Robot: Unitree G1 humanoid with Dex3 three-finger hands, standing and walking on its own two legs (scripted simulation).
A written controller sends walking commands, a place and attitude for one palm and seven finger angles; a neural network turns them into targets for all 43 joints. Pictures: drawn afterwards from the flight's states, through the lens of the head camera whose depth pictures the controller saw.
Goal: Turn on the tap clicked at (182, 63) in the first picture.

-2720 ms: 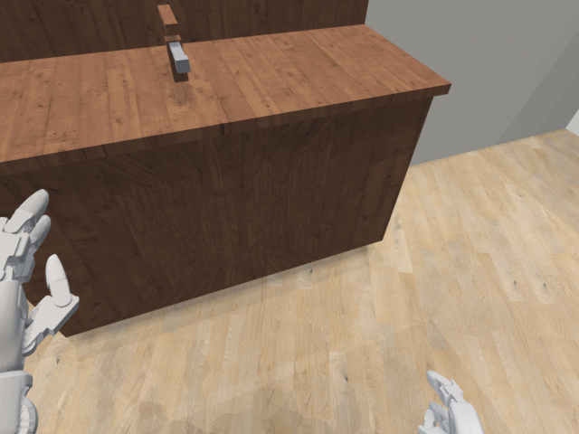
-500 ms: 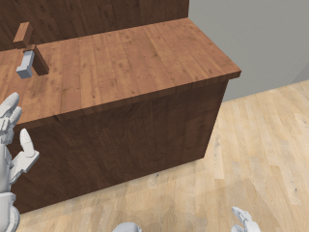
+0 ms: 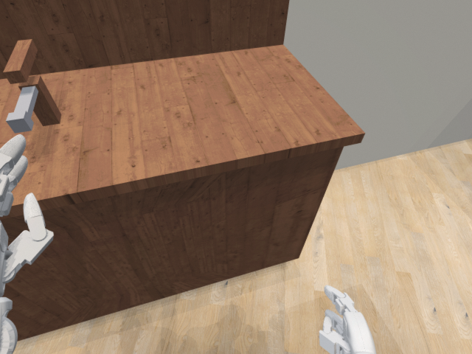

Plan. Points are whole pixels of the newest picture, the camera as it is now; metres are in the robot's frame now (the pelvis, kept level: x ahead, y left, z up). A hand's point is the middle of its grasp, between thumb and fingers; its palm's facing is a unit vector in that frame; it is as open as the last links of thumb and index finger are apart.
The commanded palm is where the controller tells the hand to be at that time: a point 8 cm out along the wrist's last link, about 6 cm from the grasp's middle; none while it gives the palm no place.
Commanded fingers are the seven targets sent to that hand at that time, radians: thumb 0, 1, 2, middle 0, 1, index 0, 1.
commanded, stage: come to a stop and stand still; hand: left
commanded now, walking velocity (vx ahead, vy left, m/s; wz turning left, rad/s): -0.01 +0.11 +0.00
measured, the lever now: (20, 121) +0.45 +0.43 +0.15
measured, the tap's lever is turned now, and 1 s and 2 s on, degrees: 0 0 0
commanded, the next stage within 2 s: none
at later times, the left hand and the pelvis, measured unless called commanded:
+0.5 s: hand (14, 286) +0.15 +0.25 +0.17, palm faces +0.45 -0.81 -0.37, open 7.4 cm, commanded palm +0.10 +0.28 +0.18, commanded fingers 0.00 0.90 0.90 -0.20 -0.30 -0.20 -0.30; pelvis -0.06 +0.00 +0.00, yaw +0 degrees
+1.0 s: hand out of the picture +0.12 +0.25 +0.16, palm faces +0.44 -0.81 -0.38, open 7.4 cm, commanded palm +0.06 +0.29 +0.18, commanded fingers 0.00 0.90 0.90 -0.20 -0.30 -0.20 -0.30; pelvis -0.09 +0.01 +0.00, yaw +1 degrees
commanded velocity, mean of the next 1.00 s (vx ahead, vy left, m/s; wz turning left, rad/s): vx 0.01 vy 0.02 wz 0.00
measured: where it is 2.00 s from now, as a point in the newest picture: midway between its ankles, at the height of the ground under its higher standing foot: outside the picture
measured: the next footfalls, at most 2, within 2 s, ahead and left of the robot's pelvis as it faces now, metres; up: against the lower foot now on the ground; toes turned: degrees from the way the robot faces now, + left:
left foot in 1.70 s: -0.09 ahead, +0.12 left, +0.00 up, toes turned +5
right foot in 1.90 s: -0.11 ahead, -0.11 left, +0.00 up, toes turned +3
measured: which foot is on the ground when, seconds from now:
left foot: down 0.00-1.00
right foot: down 0.00-1.00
